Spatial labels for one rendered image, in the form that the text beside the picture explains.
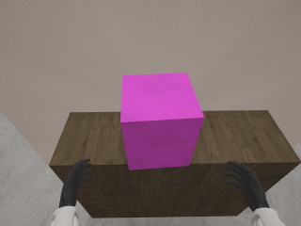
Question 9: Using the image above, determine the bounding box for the carton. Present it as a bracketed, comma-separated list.
[120, 73, 204, 170]

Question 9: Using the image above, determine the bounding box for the pedestal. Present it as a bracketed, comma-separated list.
[49, 110, 301, 218]

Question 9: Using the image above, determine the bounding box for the robot left forearm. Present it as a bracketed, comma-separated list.
[50, 205, 80, 226]

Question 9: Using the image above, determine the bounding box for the robot left hand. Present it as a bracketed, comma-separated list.
[58, 158, 92, 208]

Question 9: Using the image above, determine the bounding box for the robot right hand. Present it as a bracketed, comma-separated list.
[225, 161, 270, 212]

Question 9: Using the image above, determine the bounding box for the robot right forearm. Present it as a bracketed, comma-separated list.
[250, 207, 286, 226]

